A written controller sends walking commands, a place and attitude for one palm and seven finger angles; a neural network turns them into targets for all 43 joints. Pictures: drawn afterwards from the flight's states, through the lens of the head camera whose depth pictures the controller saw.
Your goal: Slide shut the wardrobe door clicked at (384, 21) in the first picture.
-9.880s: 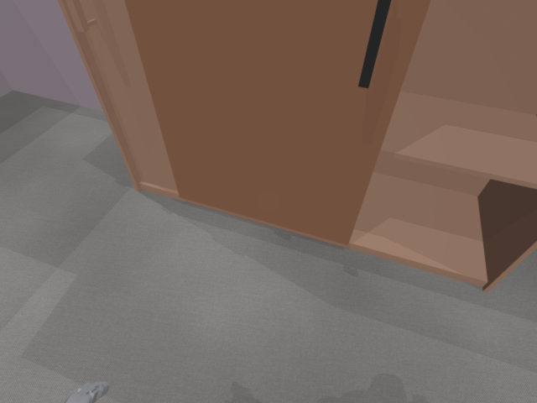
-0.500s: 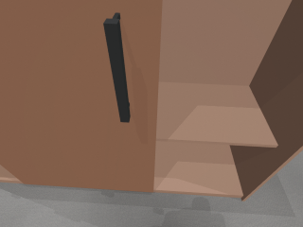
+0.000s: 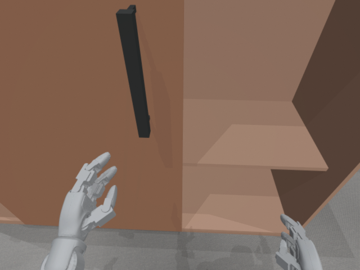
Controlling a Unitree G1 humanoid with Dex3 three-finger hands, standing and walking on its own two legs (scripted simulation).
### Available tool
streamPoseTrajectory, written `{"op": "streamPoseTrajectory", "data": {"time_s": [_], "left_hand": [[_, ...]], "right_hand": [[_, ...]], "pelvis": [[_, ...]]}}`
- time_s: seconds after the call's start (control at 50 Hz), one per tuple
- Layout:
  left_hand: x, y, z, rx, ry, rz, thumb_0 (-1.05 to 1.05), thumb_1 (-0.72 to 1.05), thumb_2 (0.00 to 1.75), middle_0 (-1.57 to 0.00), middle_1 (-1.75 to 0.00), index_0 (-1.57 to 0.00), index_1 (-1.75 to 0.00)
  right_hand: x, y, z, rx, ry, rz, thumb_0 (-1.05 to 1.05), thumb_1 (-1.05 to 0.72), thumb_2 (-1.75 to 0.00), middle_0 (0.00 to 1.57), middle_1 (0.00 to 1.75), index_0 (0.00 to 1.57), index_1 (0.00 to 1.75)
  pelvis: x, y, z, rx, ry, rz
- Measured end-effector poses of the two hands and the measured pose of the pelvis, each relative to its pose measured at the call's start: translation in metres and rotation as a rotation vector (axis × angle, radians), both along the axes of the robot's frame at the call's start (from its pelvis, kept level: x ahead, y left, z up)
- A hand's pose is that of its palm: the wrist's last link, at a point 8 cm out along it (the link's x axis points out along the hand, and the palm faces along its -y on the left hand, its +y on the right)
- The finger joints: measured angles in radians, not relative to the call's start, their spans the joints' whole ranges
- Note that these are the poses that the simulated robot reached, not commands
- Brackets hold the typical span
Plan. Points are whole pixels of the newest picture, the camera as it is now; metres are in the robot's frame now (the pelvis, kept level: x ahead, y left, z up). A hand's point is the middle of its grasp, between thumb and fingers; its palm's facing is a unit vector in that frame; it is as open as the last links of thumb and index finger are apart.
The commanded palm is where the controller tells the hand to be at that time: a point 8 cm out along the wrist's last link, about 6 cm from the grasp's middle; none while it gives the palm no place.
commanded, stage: raise the hand with hooked fingers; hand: left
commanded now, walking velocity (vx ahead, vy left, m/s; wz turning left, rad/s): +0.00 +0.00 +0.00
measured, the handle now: (139, 80) +0.47 +0.10 +0.23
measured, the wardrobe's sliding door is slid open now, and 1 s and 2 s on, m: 0.57 0.57 0.57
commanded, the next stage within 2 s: move the hooked fingers beside the handle in 1.78 s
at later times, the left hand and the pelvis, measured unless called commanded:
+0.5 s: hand (76, 205) +0.23 +0.20 +0.10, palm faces -0.07 -0.99 -0.08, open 11.0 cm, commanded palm +0.18 +0.27 +0.11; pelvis +0.00 -0.01 +0.00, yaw +1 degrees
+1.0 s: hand (5, 156) +0.25 +0.29 +0.21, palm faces +0.11 -0.99 -0.12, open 13.7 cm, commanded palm +0.22 +0.32 +0.20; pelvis +0.01 +0.01 +0.02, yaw +3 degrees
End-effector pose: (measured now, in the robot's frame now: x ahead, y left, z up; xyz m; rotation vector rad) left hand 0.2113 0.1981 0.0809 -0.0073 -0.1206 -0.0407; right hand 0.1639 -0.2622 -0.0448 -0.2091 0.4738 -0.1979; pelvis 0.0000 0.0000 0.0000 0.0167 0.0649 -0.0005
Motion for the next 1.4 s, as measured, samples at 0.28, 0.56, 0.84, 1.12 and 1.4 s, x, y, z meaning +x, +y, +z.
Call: {"op": "streamPoseTrajectory", "data": {"time_s": [0.28,0.56,0.84,1.12,1.4], "left_hand": [[-0.087,0.063,0.001,0.110,-0.012,0.245,0.01,0.40,0.69,-0.24,-0.63,-0.23,-0.62],[-0.003,0.081,0.042,0.079,0.089,0.091,0.00,0.07,0.55,-0.27,-0.84,-0.26,-0.83],[0.004,0.106,0.081,0.139,0.038,0.078,-0.01,-0.26,0.41,-0.29,-1.05,-0.28,-1.04],[0.021,0.137,0.131,0.141,0.051,0.102,-0.01,-0.48,0.31,-0.30,-1.19,-0.29,-1.19],[0.045,0.161,0.181,0.154,0.012,0.146,-0.01,-0.51,0.30,-0.30,-1.20,-0.30,-1.20]], "right_hand": [[0.053,0.039,-0.010,-0.019,-0.009,0.220,0.01,-0.91,-0.90,0.20,0.30,0.20,0.30],[-0.025,0.028,-0.029,0.069,0.145,0.031,0.01,-0.90,-0.90,0.20,0.30,0.20,0.30],[0.015,0.026,0.009,-0.019,0.002,0.068,0.01,-0.91,-0.90,0.20,0.30,0.20,0.30],[0.043,0.072,0.012,0.071,-0.001,0.193,0.01,-0.91,-0.90,0.20,0.30,0.20,0.30],[0.032,0.049,0.000,0.064,0.097,0.160,0.01,-0.91,-0.90,0.20,0.30,0.20,0.30]], "pelvis": [[-0.006,-0.014,-0.019,-0.053,0.009,0.080],[0.004,-0.008,0.004,-0.029,-0.001,0.020],[0.006,0.006,0.016,-0.038,-0.069,0.038],[0.008,0.011,0.024,-0.033,-0.096,0.049],[0.012,0.005,0.027,-0.029,-0.087,0.052]]}}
